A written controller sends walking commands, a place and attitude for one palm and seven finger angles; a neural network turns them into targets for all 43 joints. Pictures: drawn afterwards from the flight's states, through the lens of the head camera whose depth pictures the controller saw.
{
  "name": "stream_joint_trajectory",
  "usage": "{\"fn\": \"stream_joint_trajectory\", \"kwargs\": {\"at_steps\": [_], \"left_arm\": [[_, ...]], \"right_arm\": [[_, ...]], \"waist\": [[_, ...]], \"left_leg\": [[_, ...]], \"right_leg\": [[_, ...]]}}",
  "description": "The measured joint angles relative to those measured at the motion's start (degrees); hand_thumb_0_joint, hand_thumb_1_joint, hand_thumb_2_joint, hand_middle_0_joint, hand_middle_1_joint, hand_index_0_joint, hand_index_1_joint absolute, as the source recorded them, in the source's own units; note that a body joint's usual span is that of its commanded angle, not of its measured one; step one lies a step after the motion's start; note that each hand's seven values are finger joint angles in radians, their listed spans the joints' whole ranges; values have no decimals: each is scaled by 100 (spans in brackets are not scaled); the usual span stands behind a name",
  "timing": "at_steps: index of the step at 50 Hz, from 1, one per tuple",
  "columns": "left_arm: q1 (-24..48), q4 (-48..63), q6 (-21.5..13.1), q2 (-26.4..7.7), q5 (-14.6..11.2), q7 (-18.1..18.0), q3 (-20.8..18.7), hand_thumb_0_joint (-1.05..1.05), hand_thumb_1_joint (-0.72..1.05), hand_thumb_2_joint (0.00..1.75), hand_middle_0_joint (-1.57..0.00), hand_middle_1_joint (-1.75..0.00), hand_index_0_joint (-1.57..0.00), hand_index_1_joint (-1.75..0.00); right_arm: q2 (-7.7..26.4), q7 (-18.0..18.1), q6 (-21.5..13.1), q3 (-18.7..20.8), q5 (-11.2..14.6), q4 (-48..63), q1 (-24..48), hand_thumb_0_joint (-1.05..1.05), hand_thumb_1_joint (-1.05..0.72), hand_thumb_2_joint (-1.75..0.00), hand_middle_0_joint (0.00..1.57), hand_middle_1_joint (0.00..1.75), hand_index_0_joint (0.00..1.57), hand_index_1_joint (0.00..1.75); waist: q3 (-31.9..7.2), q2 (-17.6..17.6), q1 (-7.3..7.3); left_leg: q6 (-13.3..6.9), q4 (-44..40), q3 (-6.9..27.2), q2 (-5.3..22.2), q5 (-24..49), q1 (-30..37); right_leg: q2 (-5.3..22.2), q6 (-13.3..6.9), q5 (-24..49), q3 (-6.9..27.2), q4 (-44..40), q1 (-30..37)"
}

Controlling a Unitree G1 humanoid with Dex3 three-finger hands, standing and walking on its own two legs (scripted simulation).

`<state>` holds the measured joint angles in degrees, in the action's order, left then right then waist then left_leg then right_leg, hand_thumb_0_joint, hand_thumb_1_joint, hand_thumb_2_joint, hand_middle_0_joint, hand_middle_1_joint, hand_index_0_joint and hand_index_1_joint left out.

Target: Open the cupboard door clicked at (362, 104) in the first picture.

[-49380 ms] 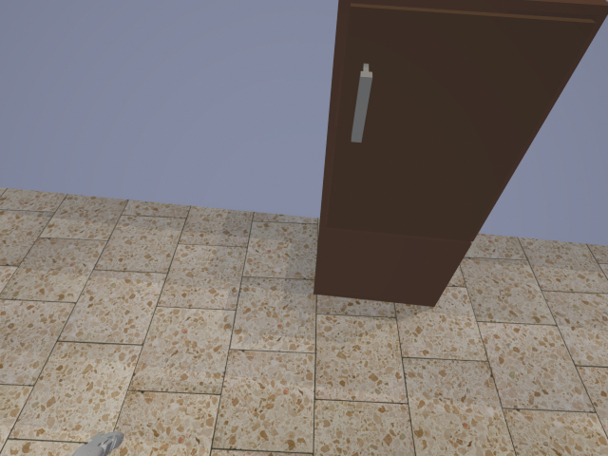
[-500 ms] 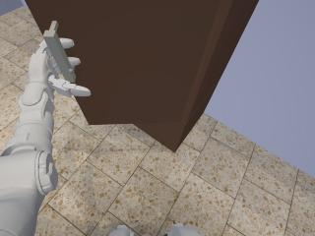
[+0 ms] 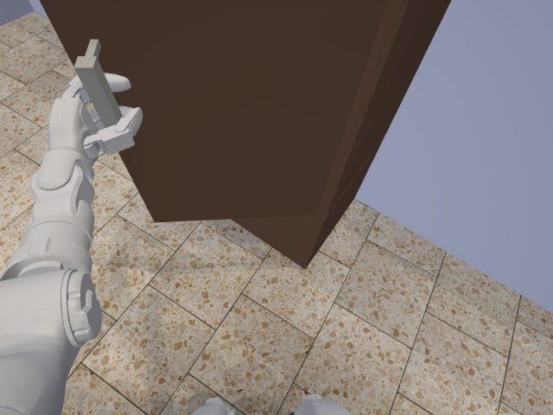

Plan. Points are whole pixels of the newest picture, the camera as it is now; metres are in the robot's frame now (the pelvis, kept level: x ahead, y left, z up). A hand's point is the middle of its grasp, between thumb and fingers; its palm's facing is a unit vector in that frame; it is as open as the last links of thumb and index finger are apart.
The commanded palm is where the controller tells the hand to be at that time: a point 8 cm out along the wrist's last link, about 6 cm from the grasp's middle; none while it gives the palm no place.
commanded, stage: close the thumb around the handle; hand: left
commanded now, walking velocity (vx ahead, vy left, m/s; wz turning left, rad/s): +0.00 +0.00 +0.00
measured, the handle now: (109, 97) +0.55 +0.21 +0.11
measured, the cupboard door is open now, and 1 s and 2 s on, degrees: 40 73 79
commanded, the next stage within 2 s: pull the door open along its arc in 0.16 s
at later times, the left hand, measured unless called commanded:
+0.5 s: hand (123, 139) +0.48 +0.18 +0.10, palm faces +0.02 -1.00 +0.00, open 5.7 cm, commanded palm +0.43 +0.23 +0.11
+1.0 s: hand (181, 256) +0.30 +0.09 +0.11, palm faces +0.26 -0.97 +0.04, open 6.3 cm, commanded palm +0.24 +0.18 +0.11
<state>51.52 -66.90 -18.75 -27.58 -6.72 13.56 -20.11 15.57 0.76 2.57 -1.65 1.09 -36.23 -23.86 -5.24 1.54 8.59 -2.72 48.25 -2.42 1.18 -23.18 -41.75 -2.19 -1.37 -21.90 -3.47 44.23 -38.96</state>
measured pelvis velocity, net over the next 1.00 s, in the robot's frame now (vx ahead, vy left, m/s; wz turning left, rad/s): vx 0.00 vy -0.02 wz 0.00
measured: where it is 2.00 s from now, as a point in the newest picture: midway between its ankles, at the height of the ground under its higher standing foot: outside the picture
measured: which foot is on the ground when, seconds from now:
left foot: down 0.00-1.00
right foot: down 0.00-1.00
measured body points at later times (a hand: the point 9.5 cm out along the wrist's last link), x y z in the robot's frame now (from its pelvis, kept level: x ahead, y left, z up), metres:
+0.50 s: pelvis +0.00 +0.00 +0.00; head +0.08 +0.01 +0.45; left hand +0.47 +0.24 +0.11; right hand +0.02 -0.26 -0.11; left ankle -0.01 +0.09 -0.70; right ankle -0.01 -0.11 -0.70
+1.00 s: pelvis +0.00 -0.02 +0.02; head +0.00 -0.03 +0.47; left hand +0.28 +0.15 +0.11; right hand +0.20 -0.23 -0.06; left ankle -0.01 +0.08 -0.70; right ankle -0.01 -0.11 -0.70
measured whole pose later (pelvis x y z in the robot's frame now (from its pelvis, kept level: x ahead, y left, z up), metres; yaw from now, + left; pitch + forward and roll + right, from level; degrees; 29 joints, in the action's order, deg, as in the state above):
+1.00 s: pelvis +0.00 -0.02 +0.02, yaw +0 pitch +4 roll +0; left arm -5.0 -0.4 -3.4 -0.5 -5.0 -16.4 2.2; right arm 10.6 -0.7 3.1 -1.9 0.2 -29.3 -8.9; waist -5.2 1.8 0.7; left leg -1.0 38.6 -3.6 0.7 -20.4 -22.3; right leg -2.1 -2.8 -20.9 -2.0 38.4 -21.7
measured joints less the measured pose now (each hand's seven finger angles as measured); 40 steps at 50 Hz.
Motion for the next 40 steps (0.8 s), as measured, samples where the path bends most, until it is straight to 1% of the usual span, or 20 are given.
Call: {"fn": "stream_joint_trajectory", "kwargs": {"at_steps": [3, 5, 9, 13, 18, 22, 28, 34, 35, 36, 40], "left_arm": [[-45, 67, -11, 56, -16, -34, 16, 0, 67, 80, -37, -132, -38, -132], [-63, 77, -14, 77, -27, -31, -1, 1, 73, 83, -38, -133, -38, -133], [-141, 131, 9, 93, 16, -54, -45, 1, 73, 81, -36, -134, -38, -134], [-229, 178, 11, 101, -10, -48, -54, 1, 73, 80, -36, -134, -38, -134], [-276, 232, 7, 165, -25, -97, -34, 1, 73, 80, -35, -135, -37, -135], [-538, 509, 24, 249, -82, -127, -7, 1, 73, 79, -35, -135, -36, -135], [-1406, 1383, 118, 534, -291, -117, 99, 0, 72, 76, -36, -135, -35, -135], [-2780, 2885, 337, 963, -554, -92, 409, 0, 70, 73, -36, -135, -34, -134], [-3034, 3201, 407, 1072, -591, -154, 494, 1, 70, 73, -36, -134, -34, -134], [-3290, 3543, 485, 1212, -614, -298, 598, 1, 70, 73, -36, -134, -34, -133], [-4217, 4804, 738, 1868, -590, -1105, 1050, 1, 68, 72, -36, -134, -34, -130]], "right_arm": [[-1, -12, 1, 12, -7, -13, -4, 1, -90, -90, 20, 30, 21, 30], [-9, -20, 13, 11, -6, -31, 7, 1, -90, -90, 20, 30, 21, 30], [-22, -21, 32, 3, -6, -10, 15, 1, -90, -90, 20, 30, 21, 30], [-29, -15, 42, 9, 2, 18, 20, 1, -90, -90, 20, 30, 21, 30], [-33, -24, 38, 25, -2, -8, 27, 1, -90, -90, 20, 30, 21, 30], [-41, -44, 56, 52, 8, 13, 7, 1, -90, -90, 20, 30, 21, 30], [-45, -81, 94, 91, 76, 112, -12, 1, -91, -90, 20, 30, 21, 30], [-79, -111, 38, 114, 168, 304, 124, 1, -91, -90, 20, 30, 21, 30], [-89, -116, 7, 129, 178, 336, 169, 1, -91, -90, 20, 30, 21, 30], [-101, -125, -33, 147, 182, 363, 225, 1, -91, -90, 20, 30, 20, 30], [-154, -180, -180, 162, 150, 434, 574, 1, -91, -90, 20, 30, 20, 30]], "waist": [[-14, 11, -20], [-21, 4, -28], [-52, -1, -11], [-53, 10, -6], [-41, 28, -36], [-79, 38, -78], [-153, 78, -196], [-202, 83, -356], [-209, 86, -400], [-209, 93, -449], [-160, 104, -615]], "left_leg": [[-7, 6, -3, -5, -8, 2], [-11, 5, -12, -4, -16, 17], [-16, -10, -30, 2, -24, 55], [-18, -26, -49, 10, -31, 107], [-18, -32, -47, 3, -26, 133], [-11, -83, -81, 12, -14, 192], [-5, -242, -152, 26, 2, 480], [10, -489, -211, 24, 52, 943], [14, -528, -222, 23, 61, 1018], [18, -565, -231, 21, 71, 1091], [35, -686, -235, -15, 123, 1348]], "right_leg": [[5, 9, -6, 4, 1, 3], [3, 14, -9, 14, 1, 15], [-4, 17, -7, 34, -16, 46], [-12, 21, -4, 55, -35, 92], [-7, 25, -4, 55, -37, 117], [-16, 21, 12, 91, -69, 155], [-36, 15, 35, 168, -188, 396], [-44, 2, 74, 235, -375, 810], [-44, 0, 80, 246, -403, 877], [-44, -1, 88, 256, -431, 943], [-13, -9, 97, 261, -479, 1172]]}}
